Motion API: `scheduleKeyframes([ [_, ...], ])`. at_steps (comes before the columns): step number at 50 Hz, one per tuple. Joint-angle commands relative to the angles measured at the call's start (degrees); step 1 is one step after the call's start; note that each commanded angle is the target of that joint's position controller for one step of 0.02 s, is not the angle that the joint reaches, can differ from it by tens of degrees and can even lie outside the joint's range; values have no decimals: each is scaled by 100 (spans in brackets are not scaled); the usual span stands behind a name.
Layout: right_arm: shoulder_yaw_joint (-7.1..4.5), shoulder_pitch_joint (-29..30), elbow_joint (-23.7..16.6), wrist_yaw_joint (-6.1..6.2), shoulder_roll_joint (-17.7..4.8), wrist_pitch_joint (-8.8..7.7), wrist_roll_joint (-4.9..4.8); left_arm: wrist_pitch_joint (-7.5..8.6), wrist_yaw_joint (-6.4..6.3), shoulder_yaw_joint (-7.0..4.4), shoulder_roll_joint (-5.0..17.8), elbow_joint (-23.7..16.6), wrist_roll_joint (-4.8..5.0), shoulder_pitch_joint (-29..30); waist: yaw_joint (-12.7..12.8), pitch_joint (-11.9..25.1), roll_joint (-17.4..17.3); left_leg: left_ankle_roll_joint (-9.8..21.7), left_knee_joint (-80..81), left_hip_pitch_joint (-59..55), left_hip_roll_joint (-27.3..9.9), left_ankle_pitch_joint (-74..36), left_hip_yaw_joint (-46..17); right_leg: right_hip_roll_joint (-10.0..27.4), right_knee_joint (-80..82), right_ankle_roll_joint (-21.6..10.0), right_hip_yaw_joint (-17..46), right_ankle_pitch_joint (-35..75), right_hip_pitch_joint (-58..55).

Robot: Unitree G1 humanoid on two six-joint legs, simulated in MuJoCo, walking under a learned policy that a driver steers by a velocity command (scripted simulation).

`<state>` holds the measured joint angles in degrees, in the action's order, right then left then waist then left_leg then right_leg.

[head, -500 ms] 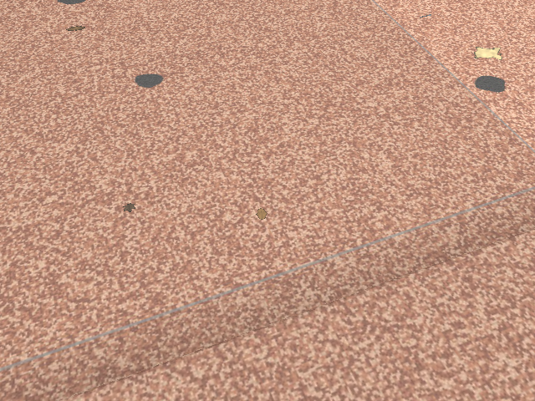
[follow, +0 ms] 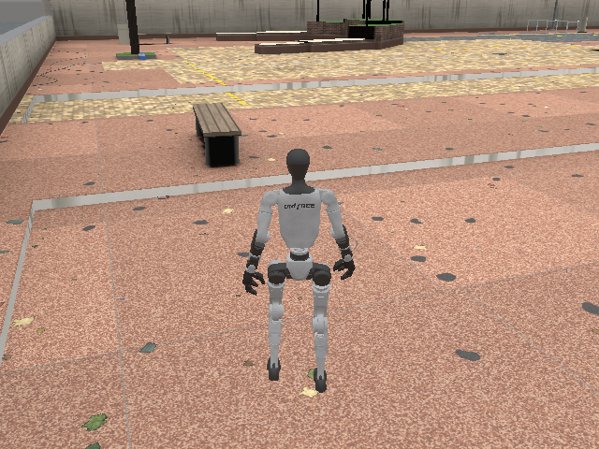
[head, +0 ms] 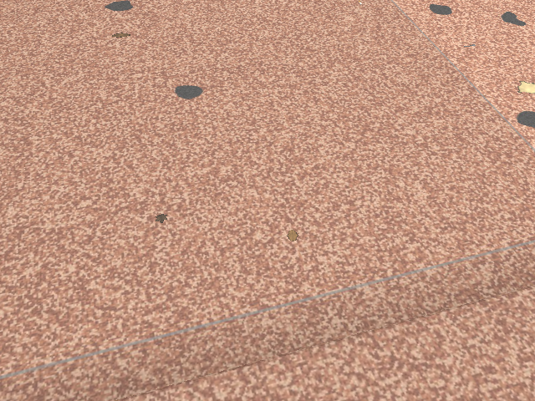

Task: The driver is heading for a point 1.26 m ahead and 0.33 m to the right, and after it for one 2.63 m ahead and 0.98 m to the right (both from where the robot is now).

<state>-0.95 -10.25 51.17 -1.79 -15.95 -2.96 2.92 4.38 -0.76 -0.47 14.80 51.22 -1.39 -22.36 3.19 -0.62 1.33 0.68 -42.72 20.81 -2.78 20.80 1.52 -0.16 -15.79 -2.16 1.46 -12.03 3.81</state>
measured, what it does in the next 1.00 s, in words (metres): walks ahead: left foot, then right foot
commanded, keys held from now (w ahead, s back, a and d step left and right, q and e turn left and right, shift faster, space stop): w+shift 0.74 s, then w+e+shift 0.26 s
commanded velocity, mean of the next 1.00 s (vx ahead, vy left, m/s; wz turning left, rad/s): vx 0.92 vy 0.00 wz -0.10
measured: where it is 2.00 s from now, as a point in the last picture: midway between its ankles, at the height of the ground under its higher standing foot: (354, 171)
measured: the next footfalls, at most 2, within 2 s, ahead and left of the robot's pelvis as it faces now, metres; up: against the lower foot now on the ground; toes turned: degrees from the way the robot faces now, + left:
left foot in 0.08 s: +0.09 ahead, +0.14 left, +0.00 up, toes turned +3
right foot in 0.56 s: +0.52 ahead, -0.07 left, +0.00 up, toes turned -4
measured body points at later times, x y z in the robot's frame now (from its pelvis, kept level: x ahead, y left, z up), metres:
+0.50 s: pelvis +0.25 +0.04 -0.03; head +0.28 +0.04 +0.42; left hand +0.50 +0.26 -0.10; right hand +0.15 -0.22 -0.16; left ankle +0.05 +0.13 -0.75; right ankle +0.46 -0.09 -0.72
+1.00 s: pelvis +0.69 +0.01 -0.04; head +0.70 +0.01 +0.41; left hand +0.60 +0.28 -0.18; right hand +0.93 -0.23 -0.11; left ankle +0.90 +0.15 -0.75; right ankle +0.48 -0.07 -0.75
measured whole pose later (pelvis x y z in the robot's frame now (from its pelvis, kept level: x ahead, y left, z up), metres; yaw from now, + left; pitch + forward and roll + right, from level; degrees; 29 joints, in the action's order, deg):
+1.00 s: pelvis +0.69 +0.01 -0.04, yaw -8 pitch +1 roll -2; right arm -1.5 3.1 43.5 -4.1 -16.0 -3.6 2.1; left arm 5.7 -0.5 -2.8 14.1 58.2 -1.2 -31.4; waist 8.8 -0.4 -2.0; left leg 1.7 -30.2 34.3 -6.0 -21.9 -2.4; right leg -5.3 -24.8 -3.7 3.9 -31.1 -5.9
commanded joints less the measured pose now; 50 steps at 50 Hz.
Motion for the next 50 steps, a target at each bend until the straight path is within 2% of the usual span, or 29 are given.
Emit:
scheduleKeyframes([
  [1,-126,442,-474,-112,-540,82,-283,-153,189,-445,1449,-242,166,281,-157,-272,589,-42,1448,-678,268,-635,506,1050,583,-874,887,-1580,913],
  [3,-193,-657,-104,16,-630,94,-211,-173,177,-394,1101,-265,151,420,-655,-217,191,110,1713,-2274,325,-535,474,973,-188,-795,768,-2134,2182],
  [4,-331,-1733,190,111,-1018,35,-154,-121,178,-267,656,-426,64,750,-1211,12,-751,299,2177,-3300,-413,510,-641,516,-1851,-618,267,-1875,3114],
  [5,-478,-2354,218,155,-1754,-5,-139,-37,168,-91,29,-920,62,1421,-1518,130,-2210,635,3429,-3540,-1792,2811,-3033,-212,-4056,-361,-417,-1987,4383],
  [6,-444,-1921,158,137,-1523,14,-133,-40,142,-145,324,-1044,16,1478,-1201,-251,-1276,1092,3730,-2911,-2161,3556,-4220,-33,-4906,-470,290,-1430,5077],
  [7,-371,-1339,-18,106,-1173,1,-162,-33,175,-201,527,-1014,9,1477,-857,-551,-745,1049,3514,-2612,-1959,3024,-3655,330,-5135,-461,431,-761,5245],
  [8,-314,-1003,-125,74,-895,-49,-177,-10,240,-225,623,-885,-8,1173,-609,-369,-591,920,3433,-2386,-1565,2269,-2972,516,-5017,-364,369,-342,4856],
  [10,-250,-842,-180,107,-685,-146,-195,-79,335,-238,643,-722,-109,880,-366,-192,-689,870,3743,-1956,-1131,1560,-2177,711,-4884,-108,126,-22,4281],
  [16,-236,-1558,140,88,-547,-289,-258,-276,387,-154,491,-1168,-58,2081,-514,-760,-395,1078,4259,-1714,-760,-197,-1077,711,-3840,187,-264,1090,4575],
  [21,-250,-1864,293,135,-639,-353,-264,-268,438,-55,440,-1473,-13,2904,-634,-1001,-372,1054,4643,-2199,-902,-1568,-569,594,-2394,-84,-533,1623,3980],
  [24,-266,-1968,444,184,-767,-312,-228,-215,436,-61,538,-1611,-32,3124,-599,-936,-359,986,4252,-3059,-1040,-3356,-227,366,-1749,-367,-717,1137,3692],
  [26,-311,-1934,519,213,-1024,-257,-161,-190,362,-123,666,-1505,-27,2753,-348,-535,-723,848,3274,-3256,-1114,-6052,-19,-111,-1541,-550,-991,516,2654],
  [27,-346,-1906,561,244,-1162,-197,-96,-174,295,-207,838,-1272,-9,1930,45,-20,-914,781,2225,-3255,-1169,-7130,65,-336,-1644,-664,-997,145,1740],
  [28,-367,-1727,543,266,-1206,-132,-81,-143,223,-305,1013,-758,6,450,696,778,-894,671,603,-2597,-1027,-7023,238,-395,-1696,-821,-884,135,7],
  [29,-258,-1911,340,212,-769,-140,-189,-126,121,-469,1500,-508,-180,-588,918,1636,-112,613,-1674,-755,-627,-5125,319,755,-1650,-1130,550,-1760,-2030],
  [30,-99,-2275,189,90,-22,-234,-301,-85,136,-594,1848,-447,-230,-776,514,2454,1300,498,-3548,1296,479,348,-197,2170,-729,-1611,3672,-4298,-3306],
  [31,-272,-1455,73,123,-635,-310,-336,-65,182,-543,1501,-348,-65,-536,628,1926,760,682,-4007,1948,509,401,-916,2082,43,-1393,4515,-3686,-2770],
  [32,-308,-894,-136,143,-756,-352,-364,-27,183,-513,1278,-309,-71,7,363,821,332,741,-3712,2192,84,-319,-821,1890,7,-1254,3268,-2426,-1841],
  [33,-253,-777,-139,128,-643,-363,-316,17,196,-482,1039,-314,-71,323,176,491,-29,738,-3262,1859,-161,-682,-785,1738,111,-1233,2602,-1653,-992],
  [34,-246,-840,-94,115,-548,-288,-219,36,181,-435,851,-266,-34,531,-110,162,-85,686,-2832,1468,-322,-747,-814,1463,284,-1079,2092,-1401,-230],
  [35,-217,-1030,-86,78,-424,-181,-127,56,166,-388,755,-205,-3,594,-350,62,155,582,-2478,1055,-386,-659,-839,1358,454,-1069,1785,-1441,367],
  [38,-192,-205,-401,-33,-312,58,-27,204,182,-364,698,0,134,369,-415,-696,69,254,-1340,1299,-621,-820,-607,1169,1178,-1196,1432,-1410,1043],
  [39,-157,101,-547,-60,-297,90,37,205,179,-412,792,118,167,147,-325,-814,32,110,-913,1393,-634,-1233,-417,1093,1294,-1347,1261,-918,1052],
  [40,-160,242,-565,-82,-290,93,33,226,188,-443,850,205,93,1,-282,-859,-22,42,-819,1534,-632,-1845,-335,1064,1151,-1428,1114,-197,937],
  [41,-238,649,-732,-93,-438,15,-53,294,174,-407,706,320,140,-171,-259,-948,-228,20,-189,1939,-660,-2528,-516,886,1036,-1309,1062,109,695],
  [43,-187,777,-770,-213,-303,-104,-37,361,142,-416,761,343,232,-16,-290,-669,-131,73,861,723,-375,-4341,-234,460,773,-1042,621,166,1346],
  [45,-200,854,-721,-264,-382,-110,-106,352,96,-402,809,288,217,1,-240,-416,-101,132,848,-77,-255,-5236,-182,439,483,-911,684,-90,1701],
  [48,-213,1568,-1024,-245,-579,-94,-62,234,5,-405,890,355,26,-522,129,-653,-109,154,976,553,-273,-4597,-326,601,-291,-949,1080,128,924],
  [50,-161,2051,-1221,-181,-545,-152,-112,111,-127,-429,906,398,-104,-859,486,-870,61,-4,1650,1308,-308,-3859,-411,660,-902,-941,1371,676,-178],
])
Keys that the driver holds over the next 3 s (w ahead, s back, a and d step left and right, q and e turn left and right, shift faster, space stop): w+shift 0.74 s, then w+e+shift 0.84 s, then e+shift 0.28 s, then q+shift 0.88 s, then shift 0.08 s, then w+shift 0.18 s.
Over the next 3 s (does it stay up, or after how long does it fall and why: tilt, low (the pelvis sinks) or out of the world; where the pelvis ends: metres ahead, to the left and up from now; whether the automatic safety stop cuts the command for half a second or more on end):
stays up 1.57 -0.25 -0.13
